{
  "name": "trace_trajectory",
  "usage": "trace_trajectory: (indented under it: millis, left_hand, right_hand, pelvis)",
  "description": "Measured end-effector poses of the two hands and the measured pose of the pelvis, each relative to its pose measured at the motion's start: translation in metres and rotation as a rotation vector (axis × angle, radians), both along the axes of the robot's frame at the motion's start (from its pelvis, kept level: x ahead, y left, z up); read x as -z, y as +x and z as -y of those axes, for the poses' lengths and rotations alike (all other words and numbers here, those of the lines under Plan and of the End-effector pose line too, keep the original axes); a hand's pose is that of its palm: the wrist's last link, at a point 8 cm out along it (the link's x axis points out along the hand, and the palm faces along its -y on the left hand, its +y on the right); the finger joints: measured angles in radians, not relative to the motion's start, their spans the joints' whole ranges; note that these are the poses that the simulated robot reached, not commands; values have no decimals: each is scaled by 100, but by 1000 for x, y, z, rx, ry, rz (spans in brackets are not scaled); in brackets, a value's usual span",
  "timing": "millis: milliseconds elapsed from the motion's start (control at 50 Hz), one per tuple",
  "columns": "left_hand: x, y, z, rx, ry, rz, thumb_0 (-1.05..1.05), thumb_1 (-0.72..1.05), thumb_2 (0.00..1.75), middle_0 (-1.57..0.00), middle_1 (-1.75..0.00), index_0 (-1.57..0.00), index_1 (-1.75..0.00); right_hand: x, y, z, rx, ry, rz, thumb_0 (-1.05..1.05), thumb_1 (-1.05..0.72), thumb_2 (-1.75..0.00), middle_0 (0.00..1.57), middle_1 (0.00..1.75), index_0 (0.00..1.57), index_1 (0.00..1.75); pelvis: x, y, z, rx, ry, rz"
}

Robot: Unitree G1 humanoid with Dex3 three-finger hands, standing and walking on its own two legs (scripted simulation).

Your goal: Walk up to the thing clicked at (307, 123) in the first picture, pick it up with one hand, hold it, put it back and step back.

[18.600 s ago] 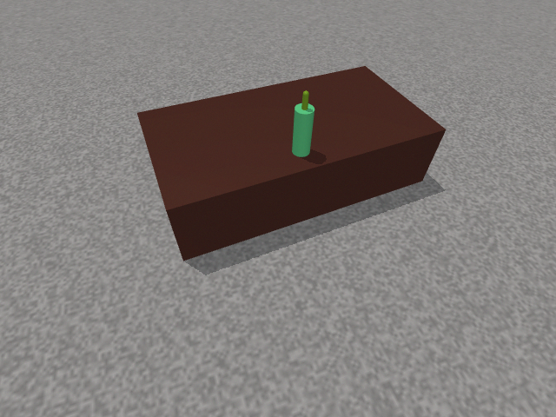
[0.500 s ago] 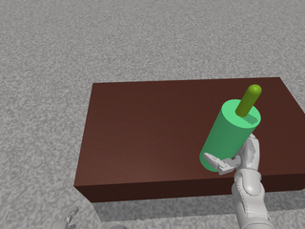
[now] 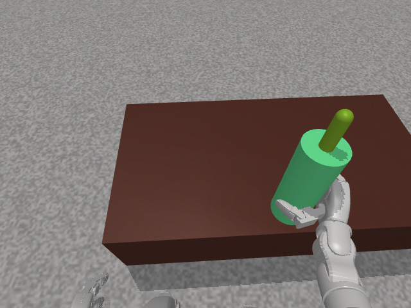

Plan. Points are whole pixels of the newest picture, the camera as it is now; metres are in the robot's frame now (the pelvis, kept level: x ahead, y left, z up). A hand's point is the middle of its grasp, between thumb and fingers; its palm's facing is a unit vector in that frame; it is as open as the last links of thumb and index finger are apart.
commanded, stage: crouch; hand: right
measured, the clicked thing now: (310, 171) +0.35 -0.17 +0.09
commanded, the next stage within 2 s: lower in 1.22 s
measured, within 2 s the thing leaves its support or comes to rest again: neither
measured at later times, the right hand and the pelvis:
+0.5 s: hand (286, 194) +0.42 -0.20 -0.14, palm faces +0.23 +0.97 -0.03, open 10.9 cm; pelvis -0.04 +0.00 -0.13, yaw +0 degrees
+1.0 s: hand (281, 194) +0.45 -0.21 -0.21, palm faces +0.23 +0.97 -0.02, open 10.9 cm; pelvis -0.06 -0.01 -0.20, yaw +0 degrees
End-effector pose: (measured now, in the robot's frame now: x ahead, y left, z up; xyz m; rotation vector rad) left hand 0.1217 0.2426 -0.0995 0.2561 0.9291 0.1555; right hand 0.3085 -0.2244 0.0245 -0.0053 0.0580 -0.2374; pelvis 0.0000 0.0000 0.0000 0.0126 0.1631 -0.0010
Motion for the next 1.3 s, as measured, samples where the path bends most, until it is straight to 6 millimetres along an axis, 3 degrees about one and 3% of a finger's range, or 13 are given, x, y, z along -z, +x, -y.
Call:
trace_trajectory:
  millis: [120,300,560,720,880,1300]
  left_hand:
    - [22,-8,-9,17,26,-40,1,91,87,-20,-29,-21,-29]
    - [85,-40,-25,17,62,-156,1,90,88,-20,-30,-21,-30]
    - [157,-94,-26,-29,47,-322,1,87,90,-20,-29,-20,-31]
    - [184,-112,-25,-41,52,-357,1,87,90,-20,-29,-20,-31]
    - [202,-118,-25,-34,70,-377,1,87,90,-20,-29,-20,-31]
    - [236,-128,-23,-13,89,-420,0,88,89,-20,-29,-20,-31]
  right_hand:
    - [42,15,6,10,0,-22,-2,53,-111,68,106,68,106]
    - [113,51,23,13,-27,-4,-2,53,-111,68,106,68,106]
    - [177,82,28,-6,-11,6,-2,53,-111,69,105,68,105]
    - [204,94,31,7,-8,1,-2,53,-111,69,105,69,105]
    - [225,105,36,2,-13,-6,-2,54,-111,69,105,69,104]
    - [256,126,43,6,-16,-9,-2,54,-111,69,105,69,104]
  pelvis:
    - [23,-9,-2,-1,-5,-88]
    - [84,-21,-1,-2,-2,-259]
    - [144,-41,4,1,11,-371]
    - [171,-52,4,2,16,-407]
    - [191,-56,6,5,26,-435]
    - [227,-63,11,12,39,-461]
